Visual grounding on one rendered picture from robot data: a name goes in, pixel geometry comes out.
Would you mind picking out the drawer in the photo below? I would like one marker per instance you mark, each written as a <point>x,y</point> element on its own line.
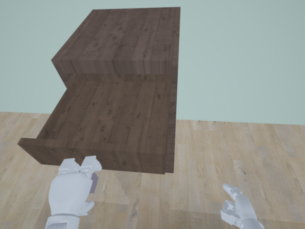
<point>122,119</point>

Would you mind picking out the right robot forearm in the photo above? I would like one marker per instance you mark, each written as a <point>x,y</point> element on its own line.
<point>250,223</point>

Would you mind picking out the left robot forearm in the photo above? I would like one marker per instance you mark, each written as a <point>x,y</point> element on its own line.
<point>63,221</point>

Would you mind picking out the right robot hand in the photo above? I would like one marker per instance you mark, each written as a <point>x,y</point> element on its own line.
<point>233,213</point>

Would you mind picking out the left robot hand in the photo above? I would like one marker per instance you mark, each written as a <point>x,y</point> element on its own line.
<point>70,188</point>

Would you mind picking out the handle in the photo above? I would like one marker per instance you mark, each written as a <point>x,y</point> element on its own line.
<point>95,178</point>

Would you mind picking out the cabinet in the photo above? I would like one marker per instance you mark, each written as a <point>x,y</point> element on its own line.
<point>126,41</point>

